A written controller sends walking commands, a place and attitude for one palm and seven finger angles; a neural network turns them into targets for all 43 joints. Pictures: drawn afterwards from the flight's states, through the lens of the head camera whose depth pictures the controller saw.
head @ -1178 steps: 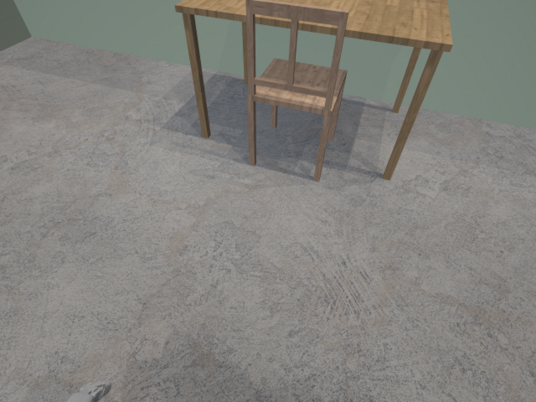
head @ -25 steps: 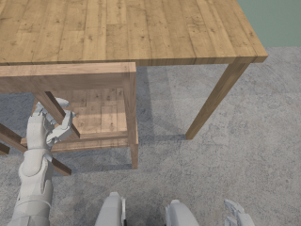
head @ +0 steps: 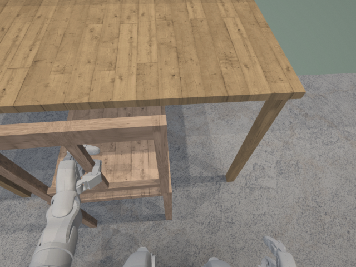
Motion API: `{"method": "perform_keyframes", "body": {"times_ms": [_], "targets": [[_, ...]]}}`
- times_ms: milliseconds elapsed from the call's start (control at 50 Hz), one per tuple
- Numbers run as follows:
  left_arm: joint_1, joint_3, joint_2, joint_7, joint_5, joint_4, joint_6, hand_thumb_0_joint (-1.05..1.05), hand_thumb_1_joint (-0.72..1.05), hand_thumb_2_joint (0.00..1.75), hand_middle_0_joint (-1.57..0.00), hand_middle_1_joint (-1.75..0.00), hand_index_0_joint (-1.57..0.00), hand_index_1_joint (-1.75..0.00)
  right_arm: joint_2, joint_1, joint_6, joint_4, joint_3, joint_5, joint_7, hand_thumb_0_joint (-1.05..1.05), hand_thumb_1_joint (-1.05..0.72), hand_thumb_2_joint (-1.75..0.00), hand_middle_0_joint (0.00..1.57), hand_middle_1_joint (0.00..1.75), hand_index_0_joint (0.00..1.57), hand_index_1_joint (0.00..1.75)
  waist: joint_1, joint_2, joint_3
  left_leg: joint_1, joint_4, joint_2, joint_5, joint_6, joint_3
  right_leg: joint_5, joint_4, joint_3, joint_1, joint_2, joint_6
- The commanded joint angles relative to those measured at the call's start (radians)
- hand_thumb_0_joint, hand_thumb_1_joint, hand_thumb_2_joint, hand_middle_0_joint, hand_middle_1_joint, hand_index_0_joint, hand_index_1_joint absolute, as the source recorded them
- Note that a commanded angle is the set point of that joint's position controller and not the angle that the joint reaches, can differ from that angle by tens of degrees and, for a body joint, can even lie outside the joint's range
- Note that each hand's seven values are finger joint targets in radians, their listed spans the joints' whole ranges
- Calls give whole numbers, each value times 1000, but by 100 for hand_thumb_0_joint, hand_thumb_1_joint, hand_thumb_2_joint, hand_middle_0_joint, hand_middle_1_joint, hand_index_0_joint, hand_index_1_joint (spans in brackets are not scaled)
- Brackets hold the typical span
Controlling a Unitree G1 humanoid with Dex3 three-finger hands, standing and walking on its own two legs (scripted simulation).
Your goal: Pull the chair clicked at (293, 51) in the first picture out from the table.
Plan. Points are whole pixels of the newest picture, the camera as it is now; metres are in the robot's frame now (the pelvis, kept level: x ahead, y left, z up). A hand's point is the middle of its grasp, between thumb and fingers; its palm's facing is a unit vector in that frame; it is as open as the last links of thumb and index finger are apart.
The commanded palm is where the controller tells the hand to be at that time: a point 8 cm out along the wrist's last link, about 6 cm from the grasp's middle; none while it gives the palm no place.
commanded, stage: step backward, pulling the chair out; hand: left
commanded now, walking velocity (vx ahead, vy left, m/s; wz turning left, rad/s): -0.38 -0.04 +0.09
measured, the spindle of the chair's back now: (90, 167) +0.36 +0.23 -0.05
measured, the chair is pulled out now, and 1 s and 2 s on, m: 0.03 0.16 0.26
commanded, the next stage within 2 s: none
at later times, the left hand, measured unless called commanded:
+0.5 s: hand (100, 207) +0.25 +0.17 -0.02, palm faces +0.10 -0.98 -0.15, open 5.5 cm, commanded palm +0.22 +0.22 -0.01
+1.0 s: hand (107, 229) +0.21 +0.15 -0.02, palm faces +0.07 -0.98 -0.19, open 5.4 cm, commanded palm +0.18 +0.20 -0.02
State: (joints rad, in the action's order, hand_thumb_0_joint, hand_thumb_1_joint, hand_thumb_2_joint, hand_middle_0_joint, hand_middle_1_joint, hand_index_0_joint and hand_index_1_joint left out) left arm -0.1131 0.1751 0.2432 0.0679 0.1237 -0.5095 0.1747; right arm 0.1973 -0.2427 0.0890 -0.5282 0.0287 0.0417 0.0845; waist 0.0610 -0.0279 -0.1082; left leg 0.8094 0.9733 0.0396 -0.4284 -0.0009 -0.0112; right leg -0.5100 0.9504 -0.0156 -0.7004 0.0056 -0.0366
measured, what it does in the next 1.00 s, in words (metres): shifts its weight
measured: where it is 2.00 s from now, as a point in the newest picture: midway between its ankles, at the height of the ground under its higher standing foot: outside the picture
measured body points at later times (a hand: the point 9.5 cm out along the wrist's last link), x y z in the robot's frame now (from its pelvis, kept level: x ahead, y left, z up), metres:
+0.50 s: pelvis -0.06 +0.01 +0.04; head +0.00 +0.02 +0.49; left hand +0.24 +0.22 +0.00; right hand +0.04 -0.24 -0.07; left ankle +0.02 +0.12 -0.68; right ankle -0.03 -0.14 -0.68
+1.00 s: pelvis -0.11 +0.00 +0.04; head -0.06 +0.00 +0.48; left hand +0.20 +0.20 +0.00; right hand +0.02 -0.25 -0.08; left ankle +0.02 +0.12 -0.68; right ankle -0.07 -0.14 -0.67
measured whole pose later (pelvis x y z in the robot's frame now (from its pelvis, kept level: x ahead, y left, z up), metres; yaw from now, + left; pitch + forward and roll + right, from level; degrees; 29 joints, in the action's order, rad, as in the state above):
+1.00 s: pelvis -0.11 +0.00 +0.04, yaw +1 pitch +0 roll -2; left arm -0.30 -0.01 0.18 0.12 0.06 -0.90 0.24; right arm 0.23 -0.21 0.04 -0.66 0.01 0.01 0.12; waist 0.03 -0.04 0.10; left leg 0.51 0.60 0.04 -0.10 0.02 0.00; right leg -0.42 0.71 0.01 -0.40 -0.02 0.02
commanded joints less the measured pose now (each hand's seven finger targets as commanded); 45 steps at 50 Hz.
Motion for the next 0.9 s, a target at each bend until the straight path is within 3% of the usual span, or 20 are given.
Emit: {"method": "perform_keyframes", "body": {"times_ms": [0,20,100,200,280,340,400,420,480,540,580,620,660,680,720,760,800,820,840,880], "targets": [[-216,-3,198,41,-89,19,-7,0,90,90,-50,-145,-50,-145,173,-53,-6,68,-58,7,38,0,-90,-90,20,30,20,30,1,26,-269,-372,-209,49,516,40,41,722,-226,-2,250,58,12],[-263,12,224,48,-95,10,12,0,90,90,-50,-145,-50,-145,175,-50,-6,62,-60,4,42,0,-90,-90,20,30,20,30,-1,-19,-267,-399,-230,54,551,36,41,736,-239,-3,263,65,14],[-259,-32,173,44,-99,-96,51,0,90,90,-50,-145,-50,-145,165,-36,6,42,-58,-4,37,0,-90,-90,20,30,20,30,-18,-178,-242,-512,-302,88,673,44,84,619,-271,12,286,50,20],[-190,-50,150,35,-90,-95,79,0,90,90,-50,-145,-50,-145,160,5,11,54,-60,-8,27,0,-90,-90,20,30,20,30,-36,-237,-222,-547,-377,107,627,46,116,504,-323,27,335,26,31],[-110,-51,144,27,-81,-39,85,0,90,90,-50,-145,-50,-145,159,28,8,69,-63,-8,24,0,-90,-90,20,30,20,30,-45,-197,-243,-557,-408,112,602,41,108,547,-359,24,400,23,35],[-80,-51,143,27,-78,-9,83,0,90,90,-50,-145,-50,-145,162,44,0,76,-63,-9,27,0,-90,-90,20,30,20,30,-45,-192,-223,-526,-459,119,480,40,110,480,-371,21,427,19,38],[-148,-67,129,34,-79,5,87,0,90,90,-50,-145,-50,-145,163,52,-14,65,-63,-10,35,0,-90,-90,20,30,20,30,-31,-208,-181,-510,-510,130,321,47,116,357,-379,23,401,9,37],[-159,-51,154,40,-83,-4,84,0,90,90,-50,-145,-50,-145,169,49,-18,59,-64,-11,41,0,-90,-90,20,30,20,30,-30,-202,-163,-492,-533,136,275,52,129,318,-375,22,402,3,37],[-234,-86,115,46,-83,-40,88,0,90,90,-50,-145,-50,-145,162,50,-36,36,-59,-10,47,0,-90,-90,20,30,20,30,-23,-201,-122,-460,-568,151,113,62,145,220,-368,18,381,5,39],[-304,-98,117,57,-90,-91,95,0,90,90,-50,-145,-50,-145,161,38,-52,8,-59,-10,54,0,-90,-90,20,30,20,30,-19,-141,-102,-447,-555,136,26,60,142,182,-406,-5,364,21,44],[-342,-108,116,61,-94,-126,102,0,90,90,-50,-145,-50,-145,155,36,-62,-3,-59,-10,56,0,-90,-90,20,30,20,30,-19,-57,-83,-454,-504,103,-27,48,107,122,-484,-43,322,54,46],[-372,-91,157,70,-102,-160,111,0,90,90,-50,-145,-50,-145,163,19,-73,-22,-69,-12,60,0,-90,-90,20,30,20,30,-13,57,-68,-498,-383,42,-27,17,51,27,-602,-128,242,134,75],[-409,-120,129,79,-110,-212,120,0,90,90,-50,-145,-50,-145,152,17,-77,-53,-68,-11,55,0,-90,-90,20,30,20,30,-14,113,-70,-578,-248,-8,33,-13,14,-14,-672,-190,169,229,118],[-411,-128,115,83,-116,-232,120,0,90,90,-50,-145,-50,-145,146,21,-79,-64,-65,-16,54,0,-90,-90,20,30,20,30,-15,112,-74,-592,-232,-11,61,-14,16,31,-673,-181,175,248,121],[-421,-117,131,89,-121,-251,123,0,90,90,-50,-145,-50,-145,162,26,-83,-74,-65,-21,55,0,-90,-90,20,30,20,30,-9,77,-79,-584,-296,-6,112,-7,35,159,-620,-129,211,221,101],[-428,-143,92,83,-119,-262,133,0,90,90,-50,-145,-50,-145,171,37,-84,-70,-60,-22,58,0,-90,-90,20,30,20,30,-12,36,-77,-535,-422,47,147,18,114,220,-518,-45,264,134,60],[-426,-160,71,77,-111,-247,141,0,90,90,-50,-145,-50,-145,168,58,-84,-42,-56,-16,62,0,-90,-90,20,30,20,30,-26,-17,-61,-462,-536,103,42,52,191,137,-443,-11,305,60,37],[-421,-150,86,79,-106,-254,139,0,90,90,-50,-145,-50,-145,180,67,-84,-33,-57,-13,63,0,-90,-90,20,30,20,30,-31,-45,-45,-425,-599,134,-54,70,243,67,-406,-6,321,37,41],[-417,-169,56,76,-99,-247,137,0,90,90,-50,-145,-50,-145,176,65,-84,-28,-55,-12,58,0,-90,-90,20,30,20,30,-33,-90,-54,-423,-656,170,-147,82,289,30,-337,5,330,11,46],[-422,-177,39,70,-96,-221,124,0,90,90,-50,-145,-50,-145,185,87,-81,-12,-54,-19,52,0,-90,-90,20,30,20,30,-43,-201,-48,-359,-733,237,-276,110,371,29,-172,17,354,-20,58]]}}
